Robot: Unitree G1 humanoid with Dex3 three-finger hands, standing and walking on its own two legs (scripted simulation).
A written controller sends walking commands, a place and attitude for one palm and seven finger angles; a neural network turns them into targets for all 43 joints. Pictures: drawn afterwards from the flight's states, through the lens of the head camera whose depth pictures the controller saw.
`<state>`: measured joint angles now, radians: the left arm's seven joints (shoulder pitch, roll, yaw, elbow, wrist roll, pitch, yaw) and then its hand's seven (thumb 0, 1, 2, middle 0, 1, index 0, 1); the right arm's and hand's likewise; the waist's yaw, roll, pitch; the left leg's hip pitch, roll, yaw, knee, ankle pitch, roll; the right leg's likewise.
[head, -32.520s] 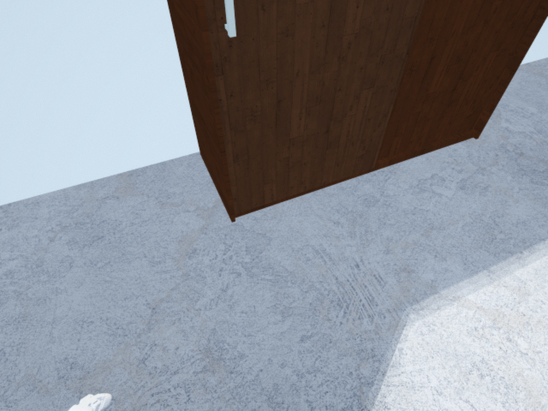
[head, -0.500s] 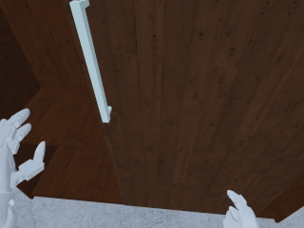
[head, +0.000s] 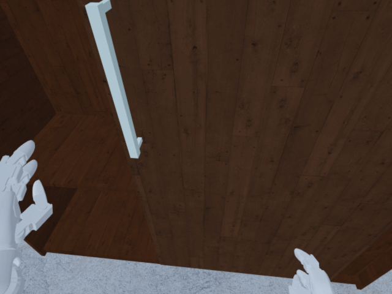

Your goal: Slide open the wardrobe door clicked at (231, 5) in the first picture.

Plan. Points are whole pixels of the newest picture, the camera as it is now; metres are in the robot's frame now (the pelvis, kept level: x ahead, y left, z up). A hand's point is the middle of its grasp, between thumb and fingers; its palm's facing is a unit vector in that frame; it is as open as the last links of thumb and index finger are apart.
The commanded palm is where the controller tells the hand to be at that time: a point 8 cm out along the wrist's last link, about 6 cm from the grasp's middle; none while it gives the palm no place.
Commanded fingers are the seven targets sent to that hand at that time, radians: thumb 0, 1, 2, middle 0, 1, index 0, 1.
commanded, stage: step back with the hand held close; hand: left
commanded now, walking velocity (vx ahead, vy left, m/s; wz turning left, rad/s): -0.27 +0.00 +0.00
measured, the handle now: (122, 92) +0.40 +0.21 +0.24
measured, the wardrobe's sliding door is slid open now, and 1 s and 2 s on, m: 0.62 0.62 0.62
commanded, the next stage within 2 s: stop stepping back and stand still in 0.98 s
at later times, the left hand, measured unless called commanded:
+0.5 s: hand (11, 235) +0.13 +0.29 +0.16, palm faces +0.41 -0.79 -0.46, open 7.4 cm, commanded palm +0.08 +0.33 +0.17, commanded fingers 0.00 0.90 0.90 -0.20 -0.30 -0.20 -0.30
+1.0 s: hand out of the picture +0.04 +0.33 +0.17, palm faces +0.51 -0.76 -0.41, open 7.4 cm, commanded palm -0.02 +0.35 +0.17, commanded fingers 0.00 0.90 0.90 -0.20 -0.30 -0.20 -0.30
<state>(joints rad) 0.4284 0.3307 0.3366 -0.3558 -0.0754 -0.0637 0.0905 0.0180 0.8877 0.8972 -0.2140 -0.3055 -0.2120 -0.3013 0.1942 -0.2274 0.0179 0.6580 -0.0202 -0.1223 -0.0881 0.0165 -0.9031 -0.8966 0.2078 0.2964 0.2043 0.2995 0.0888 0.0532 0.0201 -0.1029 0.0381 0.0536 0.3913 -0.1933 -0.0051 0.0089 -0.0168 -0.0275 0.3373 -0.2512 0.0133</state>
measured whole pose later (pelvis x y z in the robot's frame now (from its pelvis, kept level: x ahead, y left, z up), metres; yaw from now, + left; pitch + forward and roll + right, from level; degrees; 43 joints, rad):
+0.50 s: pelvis -0.07 +0.03 -0.01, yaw +0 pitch -1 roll -2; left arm 0.53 0.41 0.42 -0.48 -0.05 -0.19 0.13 0.02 0.89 0.90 -0.22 -0.31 -0.22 -0.30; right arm 0.21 -0.23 0.00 0.54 0.01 -0.04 -0.09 0.02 -0.90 -0.90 0.21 0.30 0.20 0.30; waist 0.02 0.02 0.03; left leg -0.35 0.03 0.07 0.50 -0.14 0.04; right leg -0.25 -0.03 -0.01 0.45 -0.19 0.05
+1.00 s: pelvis -0.14 +0.05 -0.02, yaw +3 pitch +1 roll -5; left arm 0.48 0.43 0.46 -0.51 -0.06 -0.26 0.15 0.02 0.89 0.90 -0.22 -0.30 -0.21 -0.30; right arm 0.21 -0.17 -0.01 0.61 -0.02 -0.13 -0.06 0.02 -0.90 -0.90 0.21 0.30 0.20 0.30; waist 0.02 0.03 -0.01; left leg -0.50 0.04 0.04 0.46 -0.04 0.05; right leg -0.23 0.08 -0.03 0.63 -0.48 -0.04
